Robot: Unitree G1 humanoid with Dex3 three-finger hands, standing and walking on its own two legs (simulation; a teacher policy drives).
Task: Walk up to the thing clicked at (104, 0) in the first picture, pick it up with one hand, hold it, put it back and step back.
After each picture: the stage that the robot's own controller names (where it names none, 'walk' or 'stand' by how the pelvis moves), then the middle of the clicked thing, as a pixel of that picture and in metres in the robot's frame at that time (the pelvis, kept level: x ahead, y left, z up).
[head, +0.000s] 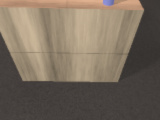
stand; out of the picture +0.97 -0.15 +0.13
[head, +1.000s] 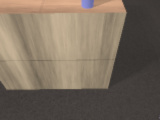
walk; out of the picture +0.87 +0.02 +0.16
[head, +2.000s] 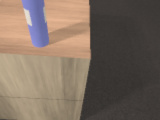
walk; (35, 16) +0.52 +0.23 +0.15
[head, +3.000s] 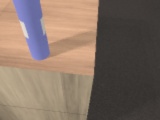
stand; (33, 27) +0.46 +0.18 +0.16
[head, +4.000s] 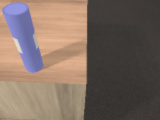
stand; (26, 42) +0.44 +0.21 +0.13
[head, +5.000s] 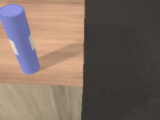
stand; (22, 44) +0.44 +0.22 +0.12
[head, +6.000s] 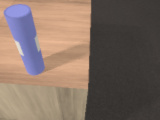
stand; (28, 44) +0.43 +0.20 +0.12
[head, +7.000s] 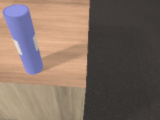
stand; (26, 44) +0.43 +0.21 +0.12
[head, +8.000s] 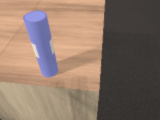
rise first; (43, 47) +0.44 +0.17 +0.13
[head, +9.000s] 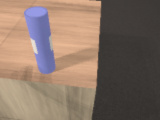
go down; (42, 44) +0.45 +0.17 +0.13
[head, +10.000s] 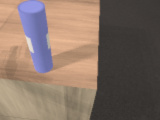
go down; (38, 41) +0.44 +0.16 +0.14
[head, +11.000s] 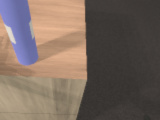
close in; (20, 31) +0.45 +0.17 +0.15
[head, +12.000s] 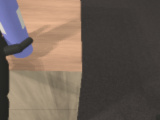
close; (10, 21) +0.47 +0.20 +0.17
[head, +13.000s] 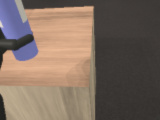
lift; (10, 14) +0.37 +0.17 +0.33
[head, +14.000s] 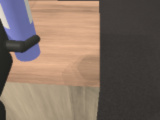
hold; (15, 14) +0.35 +0.18 +0.31
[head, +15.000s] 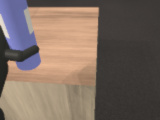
hold; (17, 24) +0.34 +0.17 +0.31
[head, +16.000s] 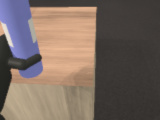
hold; (20, 33) +0.33 +0.16 +0.29
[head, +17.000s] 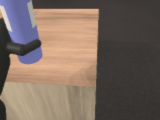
crouch; (19, 17) +0.34 +0.16 +0.33
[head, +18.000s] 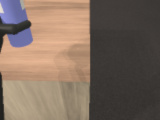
crouch; (9, 1) +0.44 +0.19 +0.30
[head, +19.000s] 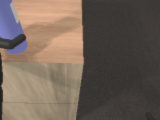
lower; (3, 15) +0.48 +0.20 +0.18
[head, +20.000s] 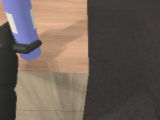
lower; (22, 21) +0.47 +0.16 +0.18
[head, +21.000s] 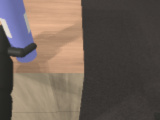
lower; (16, 25) +0.46 +0.17 +0.17
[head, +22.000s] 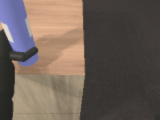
lower; (18, 29) +0.45 +0.18 +0.17
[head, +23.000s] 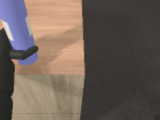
loosen; (18, 28) +0.46 +0.17 +0.17
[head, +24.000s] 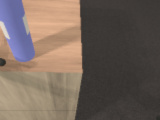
withdraw; (15, 26) +0.45 +0.18 +0.16
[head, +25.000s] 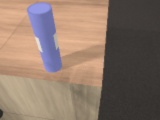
sink last; (47, 42) +0.44 +0.16 +0.14
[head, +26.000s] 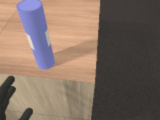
stand; (39, 39) +0.45 +0.18 +0.13
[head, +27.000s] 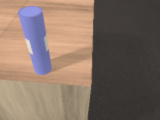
stand; (37, 44) +0.45 +0.17 +0.14
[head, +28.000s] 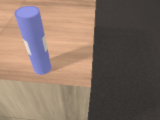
stand; (36, 44) +0.44 +0.18 +0.13
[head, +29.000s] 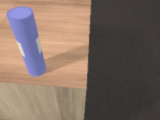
stand; (30, 46) +0.43 +0.20 +0.12
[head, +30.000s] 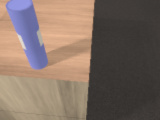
stand; (31, 38) +0.44 +0.20 +0.13
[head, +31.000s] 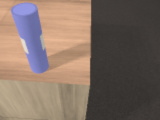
stand; (33, 43) +0.43 +0.19 +0.13
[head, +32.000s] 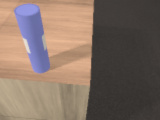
walk; (35, 43) +0.44 +0.19 +0.13
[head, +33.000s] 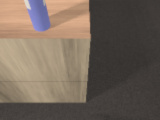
walk; out of the picture +0.58 +0.19 +0.14
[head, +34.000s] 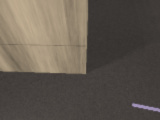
walk; out of the picture +0.88 +0.20 +0.14
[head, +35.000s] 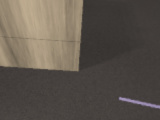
stand; out of the picture +1.07 +0.20 +0.14
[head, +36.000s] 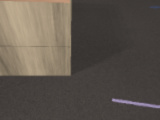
stand; out of the picture +1.04 +0.28 +0.12
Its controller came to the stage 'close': yes
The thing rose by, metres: 0.21
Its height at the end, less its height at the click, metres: +0.00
